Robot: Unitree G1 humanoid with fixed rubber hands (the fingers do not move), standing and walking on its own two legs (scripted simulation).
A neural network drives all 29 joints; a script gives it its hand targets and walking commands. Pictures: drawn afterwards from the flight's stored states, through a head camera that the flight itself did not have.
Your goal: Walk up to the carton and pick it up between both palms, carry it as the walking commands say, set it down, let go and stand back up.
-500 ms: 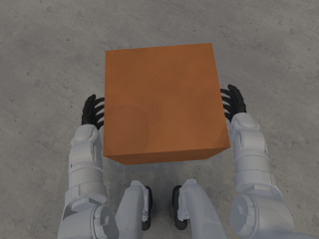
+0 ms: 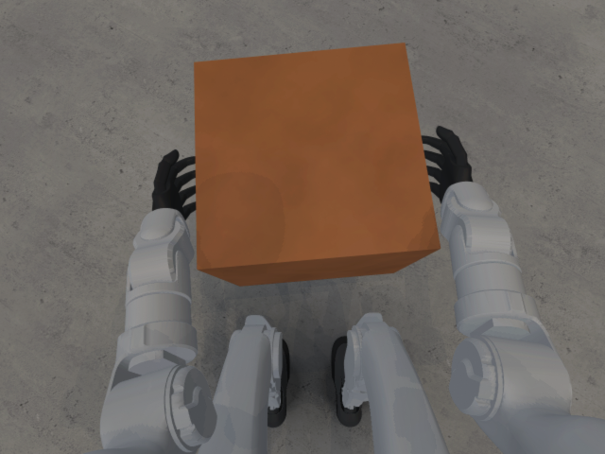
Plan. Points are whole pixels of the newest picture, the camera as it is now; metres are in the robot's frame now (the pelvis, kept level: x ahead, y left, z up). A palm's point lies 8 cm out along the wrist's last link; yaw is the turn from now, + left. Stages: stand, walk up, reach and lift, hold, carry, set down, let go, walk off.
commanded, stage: set down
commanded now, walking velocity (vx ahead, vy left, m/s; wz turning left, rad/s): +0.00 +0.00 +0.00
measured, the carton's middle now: (309, 184) +0.48 +0.00 -0.17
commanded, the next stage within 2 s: none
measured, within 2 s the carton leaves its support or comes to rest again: rests again in 1.52 s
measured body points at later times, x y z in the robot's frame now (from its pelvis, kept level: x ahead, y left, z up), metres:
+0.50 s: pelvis -0.02 +0.00 -0.07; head +0.26 +0.00 +0.28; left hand +0.45 +0.19 -0.17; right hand +0.48 -0.19 -0.17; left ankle +0.08 +0.10 -0.54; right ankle +0.08 -0.09 -0.54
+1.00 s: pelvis -0.03 +0.00 -0.14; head +0.29 -0.01 +0.18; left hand +0.48 +0.19 -0.26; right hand +0.51 -0.19 -0.25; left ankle +0.08 +0.10 -0.54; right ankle +0.08 -0.09 -0.54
